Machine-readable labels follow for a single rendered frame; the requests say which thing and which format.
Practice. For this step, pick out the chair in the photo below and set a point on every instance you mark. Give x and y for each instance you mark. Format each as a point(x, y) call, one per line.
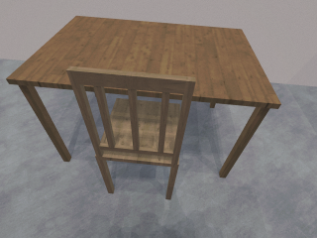
point(137, 131)

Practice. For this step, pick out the table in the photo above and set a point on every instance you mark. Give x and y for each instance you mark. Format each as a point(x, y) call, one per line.
point(224, 65)

